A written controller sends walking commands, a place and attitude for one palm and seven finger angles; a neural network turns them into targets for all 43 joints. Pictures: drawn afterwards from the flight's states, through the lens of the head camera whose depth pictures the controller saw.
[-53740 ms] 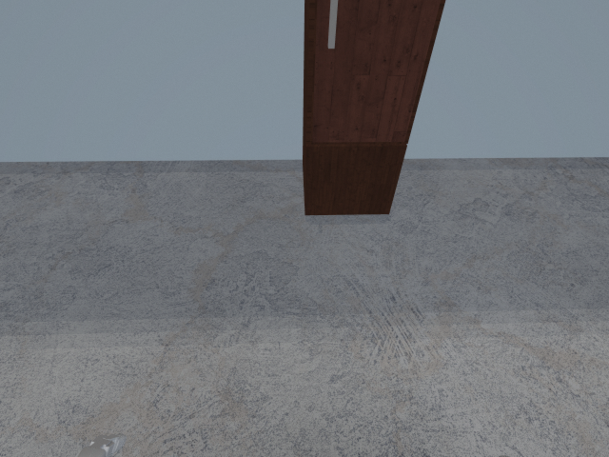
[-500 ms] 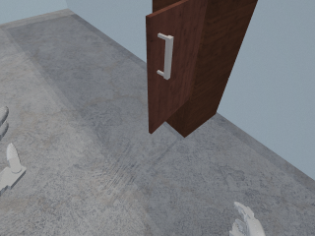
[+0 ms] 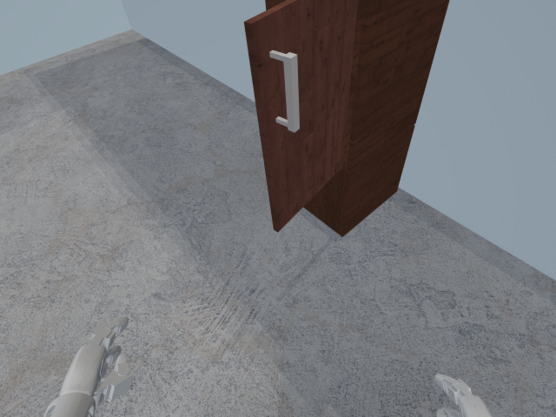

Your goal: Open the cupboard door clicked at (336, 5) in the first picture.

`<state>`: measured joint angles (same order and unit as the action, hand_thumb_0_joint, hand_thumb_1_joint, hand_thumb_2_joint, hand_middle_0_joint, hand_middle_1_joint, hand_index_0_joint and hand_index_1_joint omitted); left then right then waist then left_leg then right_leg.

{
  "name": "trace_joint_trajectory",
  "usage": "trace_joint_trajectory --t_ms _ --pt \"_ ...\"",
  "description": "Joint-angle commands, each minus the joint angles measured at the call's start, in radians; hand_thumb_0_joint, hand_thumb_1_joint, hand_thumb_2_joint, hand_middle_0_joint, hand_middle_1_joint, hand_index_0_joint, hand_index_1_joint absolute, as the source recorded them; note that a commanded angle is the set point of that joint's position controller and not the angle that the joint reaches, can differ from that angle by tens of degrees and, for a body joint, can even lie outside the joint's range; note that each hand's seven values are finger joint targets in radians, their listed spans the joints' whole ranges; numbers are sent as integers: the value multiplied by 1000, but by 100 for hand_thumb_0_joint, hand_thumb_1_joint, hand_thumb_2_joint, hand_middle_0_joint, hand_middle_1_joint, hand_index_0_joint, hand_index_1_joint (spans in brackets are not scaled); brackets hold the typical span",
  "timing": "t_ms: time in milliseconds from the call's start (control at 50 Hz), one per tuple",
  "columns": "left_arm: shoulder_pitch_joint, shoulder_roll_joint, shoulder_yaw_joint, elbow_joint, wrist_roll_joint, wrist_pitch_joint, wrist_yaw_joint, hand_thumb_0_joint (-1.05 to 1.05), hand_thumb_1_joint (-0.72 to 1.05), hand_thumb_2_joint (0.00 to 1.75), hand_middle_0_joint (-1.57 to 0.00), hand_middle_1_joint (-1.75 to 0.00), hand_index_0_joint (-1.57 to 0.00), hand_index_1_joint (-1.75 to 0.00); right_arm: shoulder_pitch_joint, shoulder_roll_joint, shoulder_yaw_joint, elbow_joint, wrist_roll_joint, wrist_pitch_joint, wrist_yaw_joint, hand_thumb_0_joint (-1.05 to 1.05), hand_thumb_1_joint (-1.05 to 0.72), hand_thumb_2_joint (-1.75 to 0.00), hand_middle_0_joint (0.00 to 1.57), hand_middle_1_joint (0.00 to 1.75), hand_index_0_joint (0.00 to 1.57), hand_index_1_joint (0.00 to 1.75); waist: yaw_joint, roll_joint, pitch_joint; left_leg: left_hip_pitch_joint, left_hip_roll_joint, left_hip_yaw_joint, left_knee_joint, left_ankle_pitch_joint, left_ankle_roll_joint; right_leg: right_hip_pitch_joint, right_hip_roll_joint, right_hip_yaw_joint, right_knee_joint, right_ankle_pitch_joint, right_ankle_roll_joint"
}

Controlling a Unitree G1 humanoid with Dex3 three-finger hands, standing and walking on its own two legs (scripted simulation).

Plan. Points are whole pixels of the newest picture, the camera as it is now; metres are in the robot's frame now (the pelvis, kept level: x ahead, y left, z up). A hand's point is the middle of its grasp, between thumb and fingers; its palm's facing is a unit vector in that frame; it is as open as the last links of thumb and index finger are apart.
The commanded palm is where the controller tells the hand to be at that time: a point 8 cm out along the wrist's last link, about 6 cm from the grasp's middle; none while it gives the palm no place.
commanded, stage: let the arm hang, fingers relaxed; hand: left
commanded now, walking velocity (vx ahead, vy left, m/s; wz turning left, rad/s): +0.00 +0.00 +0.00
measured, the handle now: (285, 92) +0.69 +0.01 +0.11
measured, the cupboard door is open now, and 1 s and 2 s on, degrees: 99 99 99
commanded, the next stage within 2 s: look to check the result in 0.94 s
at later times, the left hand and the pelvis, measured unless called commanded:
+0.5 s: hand out of the picture -0.01 +0.20 -0.15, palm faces +0.04 -0.96 -0.28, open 7.3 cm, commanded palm none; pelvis +0.01 -0.01 +0.01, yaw +1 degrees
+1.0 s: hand out of the picture +0.04 +0.16 -0.16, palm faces +0.03 -0.98 -0.22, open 7.3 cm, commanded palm none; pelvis +0.03 -0.02 +0.01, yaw +0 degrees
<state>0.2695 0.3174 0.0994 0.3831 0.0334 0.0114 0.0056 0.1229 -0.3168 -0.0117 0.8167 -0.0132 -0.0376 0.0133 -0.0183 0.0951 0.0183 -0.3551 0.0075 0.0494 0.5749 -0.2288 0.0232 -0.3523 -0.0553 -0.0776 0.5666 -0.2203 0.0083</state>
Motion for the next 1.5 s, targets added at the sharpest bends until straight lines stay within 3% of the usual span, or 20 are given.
trace_joint_trajectory --t_ms 0,20,60,100,120,140,180,220,240,280,400,520,820,920,1000,1100,1240,1480 --pt "-35 99 -21 134 2 -19 3 0 90 90 -20 -30 -20 -30 85 -81 -34 -30 -10 15 -5 0 -90 -90 20 30 20 30 -14 -354 -113 87 32 -67 -1 43 10 39 -137 150 -164 -15 -109" --pt "-54 90 -33 183 -2 -13 7 0 90 90 -20 -30 -20 -30 94 -65 -28 -14 -14 25 -6 0 -90 -90 20 30 20 30 -18 -314 -111 112 28 -58 2 40 3 26 -140 148 -168 -26 -110" --pt "-61 61 -52 275 -7 -3 13 0 90 90 -20 -30 -20 -30 101 -31 -15 19 -16 37 -7 0 -90 -90 20 30 20 30 -16 -133 -90 106 52 -81 -59 56 3 23 -105 121 -147 -90 -86" --pt "-31 42 -60 362 -14 -2 15 0 90 90 -20 -30 -20 -30 80 -33 -8 47 -18 38 -11 0 -90 -90 20 30 20 30 11 40 -52 18 90 -134 -167 3 10 93 -56 95 -124 -115 -53" --pt "-12 39 -60 406 -15 -3 16 0 90 90 -20 -30 -20 -30 76 -30 -8 60 -18 39 -13 0 -90 -90 20 30 20 30 21 82 -44 -17 95 -142 -197 -43 9 134 -46 85 -120 -101 -46" --pt "10 45 -60 443 -14 -6 18 0 90 90 -20 -30 -20 -30 80 -33 -8 71 -15 41 -15 0 -90 -90 20 30 20 30 31 83 -39 -28 92 -145 -203 -50 8 160 -46 82 -130 -83 -47" --pt "29 5 -45 497 -16 -10 20 0 90 90 -20 -30 -20 -30 115 -6 -14 103 -18 42 -23 0 -90 -90 20 30 20 30 26 112 -71 -9 91 -133 -209 -75 4 190 -48 74 -147 -64 -54" --pt "24 12 -54 545 -20 -13 19 0 90 90 -20 -30 -20 -30 142 6 -15 133 -14 48 -25 0 -90 -90 20 30 20 30 22 91 -45 -3 82 -125 -214 -113 0 173 -54 83 -178 -89 -58" --pt "18 15 -52 559 -19 -14 19 0 90 90 -20 -30 -20 -30 158 -1 -20 139 -12 52 -27 0 -90 -90 20 30 20 30 19 35 -19 6 86 -128 -212 -125 -1 152 -53 80 -196 -112 -60" --pt "7 12 -53 591 -20 -14 18 0 90 90 -20 -30 -20 -30 191 8 -24 168 -12 54 -29 0 -90 -90 20 30 20 30 12 -21 15 12 82 -121 -221 -151 0 118 -58 90 -224 -161 -62" --pt "15 1 -52 658 -20 -18 21 0 90 90 -20 -30 -20 -30 245 27 -26 220 -12 51 -33 0 -90 -90 20 30 20 30 5 -133 35 69 82 -101 -216 -104 8 79 -63 95 -249 -179 -62" --pt "19 -14 -53 694 -20 -18 25 0 90 90 -20 -30 -20 -30 247 53 -22 257 -12 49 -34 0 -90 -90 20 30 20 30 5 -137 65 89 82 -86 -225 -82 7 53 -64 100 -256 -183 -59" --pt "14 -49 -53 721 -22 -23 28 0 90 90 -20 -30 -20 -30 213 81 -11 287 -11 35 -41 0 -90 -90 20 30 20 30 17 -39 51 93 92 -87 -268 4 -6 142 -55 83 -227 -22 -47" --pt "4 -39 -52 721 -23 -28 27 0 90 90 -20 -30 -20 -30 213 71 -13 288 -10 36 -42 0 -90 -90 20 30 20 30 13 -89 36 119 90 -80 -254 36 -8 152 -61 87 -244 -16 -50" --pt "3 -38 -51 723 -24 -31 27 0 90 90 -20 -30 -20 -30 205 63 -14 291 -9 34 -44 0 -90 -90 20 30 20 30 12 -81 11 147 95 -76 -246 79 -9 167 -65 79 -242 24 -50" --pt "-4 -29 -51 726 -24 -33 27 0 90 90 -20 -30 -20 -30 194 54 -14 296 -9 35 -44 0 -90 -90 20 30 20 30 10 -108 35 152 94 -73 -248 86 -10 161 -65 82 -254 24 -51" --pt "-9 -12 -50 728 -24 -36 26 0 90 90 -20 -30 -20 -30 172 37 -16 295 -8 37 -44 0 -90 -90 20 30 20 30 12 -94 37 171 92 -71 -242 96 -10 159 -68 85 -270 22 -54" --pt "-36 20 -48 723 -25 -44 24 0 90 90 -20 -30 -20 -30 125 -2 -18 293 -7 28 -45 0 -90 -90 20 30 20 30 14 -85 -3 202 106 -79 -256 171 -11 220 -75 77 -260 162 -54"
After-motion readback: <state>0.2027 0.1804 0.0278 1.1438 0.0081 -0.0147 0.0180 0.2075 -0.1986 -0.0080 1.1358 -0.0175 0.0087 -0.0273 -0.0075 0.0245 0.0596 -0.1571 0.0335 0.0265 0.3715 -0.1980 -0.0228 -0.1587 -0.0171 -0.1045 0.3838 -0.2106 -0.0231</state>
